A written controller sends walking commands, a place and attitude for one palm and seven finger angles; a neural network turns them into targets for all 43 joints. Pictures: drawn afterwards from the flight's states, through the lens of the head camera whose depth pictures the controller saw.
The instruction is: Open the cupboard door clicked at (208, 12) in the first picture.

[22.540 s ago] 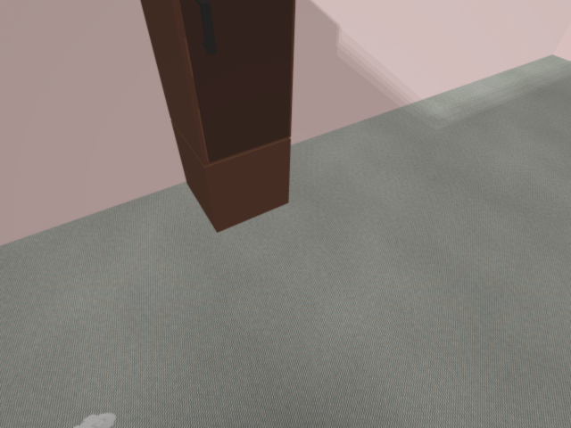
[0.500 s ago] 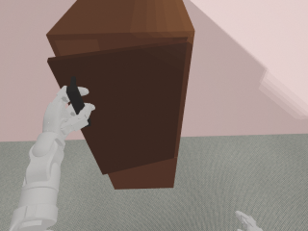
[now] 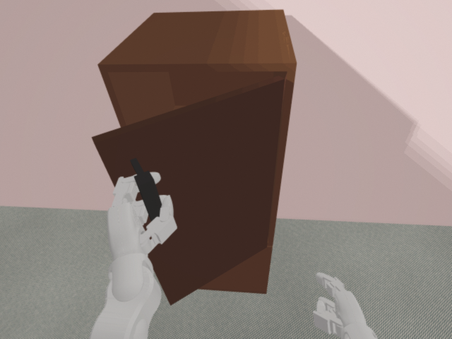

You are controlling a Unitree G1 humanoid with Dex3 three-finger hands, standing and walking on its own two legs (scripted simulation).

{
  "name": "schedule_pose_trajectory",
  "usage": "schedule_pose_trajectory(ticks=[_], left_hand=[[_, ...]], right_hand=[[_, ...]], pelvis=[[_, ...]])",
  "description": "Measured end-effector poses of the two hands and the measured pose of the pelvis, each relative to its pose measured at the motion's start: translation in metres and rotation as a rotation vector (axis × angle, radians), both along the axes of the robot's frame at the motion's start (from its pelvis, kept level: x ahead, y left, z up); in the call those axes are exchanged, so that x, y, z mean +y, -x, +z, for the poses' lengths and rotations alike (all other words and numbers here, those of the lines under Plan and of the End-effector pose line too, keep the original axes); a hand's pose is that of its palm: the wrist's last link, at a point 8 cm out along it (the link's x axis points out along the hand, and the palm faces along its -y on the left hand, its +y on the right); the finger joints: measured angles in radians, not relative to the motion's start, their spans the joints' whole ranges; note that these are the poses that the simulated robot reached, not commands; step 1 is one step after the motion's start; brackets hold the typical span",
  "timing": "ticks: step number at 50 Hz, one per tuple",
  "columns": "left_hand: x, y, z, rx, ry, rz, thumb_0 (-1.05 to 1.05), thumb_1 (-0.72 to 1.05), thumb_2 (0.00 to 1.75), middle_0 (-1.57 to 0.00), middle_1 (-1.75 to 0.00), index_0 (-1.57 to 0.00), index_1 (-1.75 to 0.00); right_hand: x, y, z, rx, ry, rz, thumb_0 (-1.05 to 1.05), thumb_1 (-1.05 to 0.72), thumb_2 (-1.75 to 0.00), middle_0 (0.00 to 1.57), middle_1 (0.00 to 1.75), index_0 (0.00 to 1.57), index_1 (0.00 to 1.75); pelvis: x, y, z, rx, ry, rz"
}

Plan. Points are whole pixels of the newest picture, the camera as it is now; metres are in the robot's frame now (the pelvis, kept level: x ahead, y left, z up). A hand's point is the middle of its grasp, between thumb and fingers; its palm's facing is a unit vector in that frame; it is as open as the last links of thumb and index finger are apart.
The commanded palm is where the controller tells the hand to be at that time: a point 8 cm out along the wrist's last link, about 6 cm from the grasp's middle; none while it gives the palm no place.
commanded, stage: pull the door open along its arc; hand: left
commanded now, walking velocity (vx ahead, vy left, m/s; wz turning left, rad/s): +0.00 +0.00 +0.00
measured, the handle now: (149, 197) +0.31 +0.16 +0.14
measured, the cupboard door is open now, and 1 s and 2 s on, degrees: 36 44 44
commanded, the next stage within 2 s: open thumb and fingers to let go in 0.20 s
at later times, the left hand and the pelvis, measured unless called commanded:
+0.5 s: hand (177, 233) +0.23 +0.09 +0.14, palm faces +0.36 -0.93 +0.02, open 7.3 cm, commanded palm +0.18 +0.13 +0.14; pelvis -0.02 +0.00 +0.00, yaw +2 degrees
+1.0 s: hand (171, 233) +0.23 +0.10 +0.14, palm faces +0.33 -0.94 +0.00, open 14.5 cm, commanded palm +0.18 +0.12 +0.14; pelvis -0.05 +0.03 +0.00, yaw +1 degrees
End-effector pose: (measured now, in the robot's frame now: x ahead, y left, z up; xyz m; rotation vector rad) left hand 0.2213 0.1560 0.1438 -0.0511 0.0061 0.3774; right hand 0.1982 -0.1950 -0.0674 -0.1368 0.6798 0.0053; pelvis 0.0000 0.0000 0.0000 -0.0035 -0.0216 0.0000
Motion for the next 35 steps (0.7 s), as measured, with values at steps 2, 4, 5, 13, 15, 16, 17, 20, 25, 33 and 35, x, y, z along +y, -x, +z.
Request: schedule_pose_trajectory(ticks=[2,4,5,13,15,16,17,20,25,33,35], left_hand=[[-0.006,0.006,0.000,-0.001,-0.001,0.001,0.03,0.65,0.72,-0.31,-1.25,-0.29,-1.30],[-0.013,0.012,0.000,-0.003,-0.001,-0.006,0.03,0.65,0.71,-0.30,-1.26,-0.29,-1.30],[-0.016,0.016,0.000,-0.003,-0.005,-0.014,0.03,0.64,0.70,-0.30,-1.27,-0.29,-1.30],[-0.033,0.032,0.001,-0.006,-0.047,-0.081,0.02,0.63,0.69,-0.30,-1.29,-0.28,-1.31],[-0.034,0.031,0.000,-0.010,-0.048,-0.073,0.02,0.62,0.70,-0.30,-1.29,-0.28,-1.31],[-0.033,0.031,0.000,-0.013,-0.050,-0.066,0.02,0.61,0.71,-0.31,-1.29,-0.28,-1.31],[-0.033,0.030,0.000,-0.015,-0.051,-0.057,0.02,0.61,0.72,-0.31,-1.30,-0.29,-1.31],[-0.030,0.027,-0.001,-0.018,-0.050,-0.035,0.02,0.58,0.74,-0.33,-1.31,-0.31,-1.31],[-0.023,0.026,-0.001,-0.014,-0.041,-0.011,0.01,0.49,0.72,-0.36,-1.31,-0.34,-1.31],[-0.013,0.030,0.000,-0.017,-0.034,-0.024,0.01,0.16,0.58,-0.36,-1.27,-0.35,-1.27],[-0.012,0.030,0.000,-0.015,-0.038,-0.034,0.01,0.05,0.53,-0.36,-1.26,-0.35,-1.26]], right_hand=[[-0.003,0.004,-0.004,0.016,0.001,-0.002,0.02,-0.90,-0.90,0.20,0.30,0.20,0.30],[-0.007,0.007,-0.007,0.031,0.002,-0.005,0.02,-0.90,-0.90,0.20,0.30,0.20,0.30],[-0.008,0.009,-0.009,0.037,0.002,-0.007,0.02,-0.91,-0.90,0.20,0.30,0.20,0.30],[-0.013,0.018,-0.016,0.039,-0.012,-0.009,0.02,-0.91,-0.90,0.20,0.30,0.20,0.30],[-0.012,0.018,-0.017,0.038,-0.006,0.000,0.02,-0.91,-0.90,0.20,0.30,0.20,0.30],[-0.011,0.017,-0.017,0.038,-0.001,0.005,0.02,-0.91,-0.90,0.20,0.30,0.20,0.30],[-0.010,0.017,-0.017,0.038,0.006,0.012,0.02,-0.91,-0.90,0.20,0.30,0.20,0.30],[-0.004,0.015,-0.014,0.033,0.018,0.030,0.02,-0.91,-0.90,0.20,0.30,0.20,0.30],[0.009,0.013,-0.004,0.001,0.016,0.048,0.02,-0.91,-0.90,0.20,0.30,0.20,0.30],[0.028,0.019,0.007,-0.023,0.022,0.062,0.02,-0.91,-0.90,0.20,0.30,0.20,0.30],[0.032,0.022,0.007,-0.019,0.022,0.062,0.02,-0.91,-0.90,0.20,0.30,0.20,0.30]], pelvis=[[-0.001,0.000,-0.001,-0.002,-0.001,0.003],[-0.002,0.000,-0.001,-0.004,-0.001,0.006],[-0.002,0.000,-0.002,-0.004,-0.002,0.007],[-0.004,0.004,-0.005,-0.014,-0.001,0.015],[-0.004,0.007,-0.005,-0.019,0.000,0.019],[-0.004,0.009,-0.005,-0.022,0.001,0.023],[-0.004,0.011,-0.005,-0.026,0.001,0.026],[-0.003,0.016,-0.004,-0.034,0.001,0.033],[0.000,0.025,-0.002,-0.044,0.000,0.034],[0.011,0.035,0.000,-0.063,0.004,0.033],[0.015,0.038,0.001,-0.067,0.004,0.032]])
